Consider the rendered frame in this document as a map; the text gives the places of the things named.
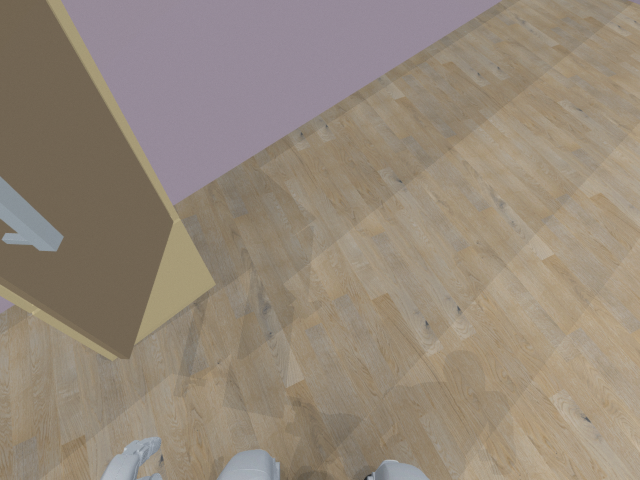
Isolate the left robot thigh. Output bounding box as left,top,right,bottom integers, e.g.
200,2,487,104
217,450,280,480

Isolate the cupboard door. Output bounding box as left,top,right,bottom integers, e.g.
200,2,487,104
0,0,173,359

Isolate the robot right shin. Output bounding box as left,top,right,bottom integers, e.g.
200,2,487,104
377,460,399,469

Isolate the robot left hand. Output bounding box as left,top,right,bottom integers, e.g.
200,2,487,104
100,437,162,480

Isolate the handle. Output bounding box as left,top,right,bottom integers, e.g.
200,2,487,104
0,177,64,251

